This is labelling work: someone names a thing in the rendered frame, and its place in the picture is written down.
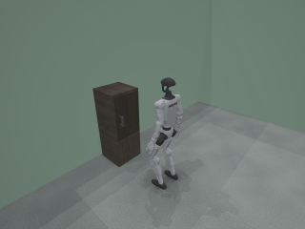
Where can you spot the right robot foot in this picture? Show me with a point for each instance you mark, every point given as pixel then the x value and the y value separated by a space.
pixel 168 173

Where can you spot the right robot upper arm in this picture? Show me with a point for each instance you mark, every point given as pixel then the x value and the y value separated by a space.
pixel 179 111

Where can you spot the robot left forearm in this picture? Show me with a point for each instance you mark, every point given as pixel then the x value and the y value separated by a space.
pixel 156 132

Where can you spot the left robot hand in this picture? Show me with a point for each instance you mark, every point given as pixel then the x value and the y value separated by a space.
pixel 150 147

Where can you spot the right robot hand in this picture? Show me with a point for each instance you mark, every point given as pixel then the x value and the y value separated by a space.
pixel 177 133

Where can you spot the cupboard door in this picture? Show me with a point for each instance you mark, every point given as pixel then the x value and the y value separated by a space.
pixel 126 105

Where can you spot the humanoid robot head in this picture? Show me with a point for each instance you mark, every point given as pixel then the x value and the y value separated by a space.
pixel 169 82

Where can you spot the left robot upper arm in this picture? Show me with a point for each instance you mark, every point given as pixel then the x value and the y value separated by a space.
pixel 159 105

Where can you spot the robot right forearm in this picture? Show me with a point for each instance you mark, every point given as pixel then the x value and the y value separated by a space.
pixel 178 121

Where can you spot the handle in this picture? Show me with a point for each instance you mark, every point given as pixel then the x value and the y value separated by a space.
pixel 122 121

